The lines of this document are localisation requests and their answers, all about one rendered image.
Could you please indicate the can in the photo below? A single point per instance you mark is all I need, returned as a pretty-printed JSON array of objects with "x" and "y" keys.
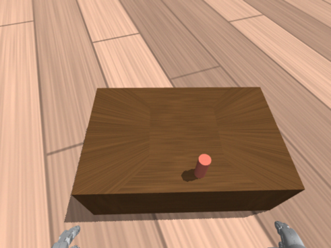
[{"x": 202, "y": 166}]

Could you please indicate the right robot hand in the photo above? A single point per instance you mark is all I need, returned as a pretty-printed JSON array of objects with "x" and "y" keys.
[{"x": 288, "y": 235}]

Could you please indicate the left robot hand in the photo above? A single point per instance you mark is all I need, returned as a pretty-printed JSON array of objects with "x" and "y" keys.
[{"x": 66, "y": 238}]

